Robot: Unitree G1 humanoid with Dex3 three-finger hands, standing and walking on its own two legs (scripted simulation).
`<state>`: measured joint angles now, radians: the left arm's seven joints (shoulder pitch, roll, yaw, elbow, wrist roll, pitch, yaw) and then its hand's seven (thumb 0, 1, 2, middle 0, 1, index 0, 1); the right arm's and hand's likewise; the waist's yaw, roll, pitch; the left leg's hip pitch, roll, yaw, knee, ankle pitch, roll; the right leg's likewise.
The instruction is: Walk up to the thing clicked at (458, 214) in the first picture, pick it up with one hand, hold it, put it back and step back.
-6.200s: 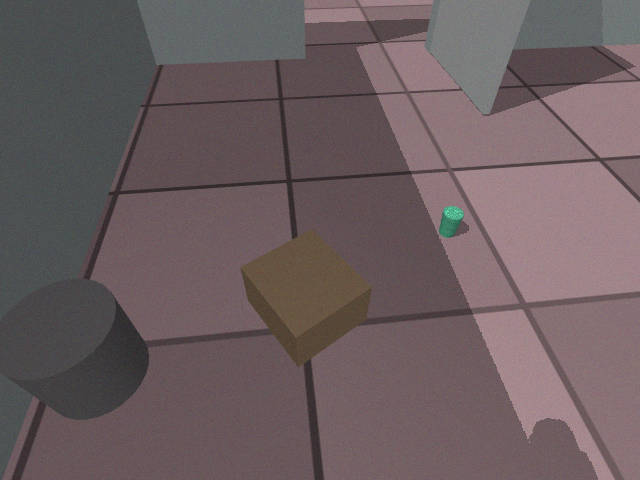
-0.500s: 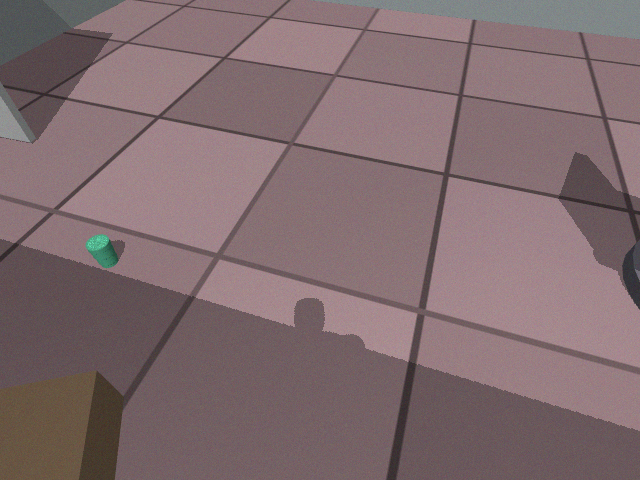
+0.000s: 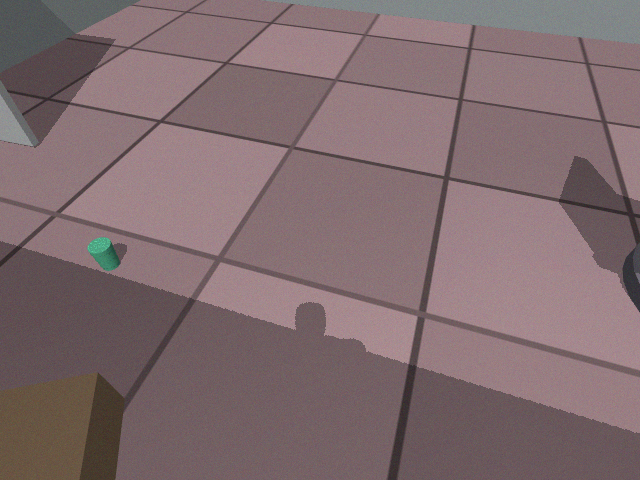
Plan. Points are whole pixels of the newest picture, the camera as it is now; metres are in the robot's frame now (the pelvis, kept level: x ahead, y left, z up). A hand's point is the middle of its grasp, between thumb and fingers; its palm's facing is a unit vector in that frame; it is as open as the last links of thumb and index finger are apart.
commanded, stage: stand
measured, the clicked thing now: (105, 255) +1.08 +0.84 -0.72
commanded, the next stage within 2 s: walk up in 0.10 s
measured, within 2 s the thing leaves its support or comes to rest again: neither
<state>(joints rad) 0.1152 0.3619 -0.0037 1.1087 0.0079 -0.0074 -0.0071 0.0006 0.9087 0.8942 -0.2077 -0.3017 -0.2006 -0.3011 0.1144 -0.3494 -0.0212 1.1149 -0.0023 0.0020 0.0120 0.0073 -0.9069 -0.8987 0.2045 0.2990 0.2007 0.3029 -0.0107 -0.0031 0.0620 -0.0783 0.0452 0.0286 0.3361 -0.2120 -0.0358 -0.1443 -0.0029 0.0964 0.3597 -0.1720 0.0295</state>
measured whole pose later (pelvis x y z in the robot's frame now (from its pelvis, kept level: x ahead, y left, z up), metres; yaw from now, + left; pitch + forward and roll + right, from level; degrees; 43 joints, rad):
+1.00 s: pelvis +0.33 -0.03 -0.01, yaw +1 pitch -2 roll -1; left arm 0.26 0.41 0.04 0.94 -0.01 -0.05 -0.04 0.00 0.91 0.89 -0.21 -0.30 -0.20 -0.30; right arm 0.21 -0.37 -0.08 0.85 -0.01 -0.07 0.06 0.01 -0.91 -0.90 0.20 0.30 0.20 0.30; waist -0.02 -0.03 0.10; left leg -0.29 0.05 0.07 0.57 -0.24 0.02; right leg -0.31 0.01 0.03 1.16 -0.44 -0.05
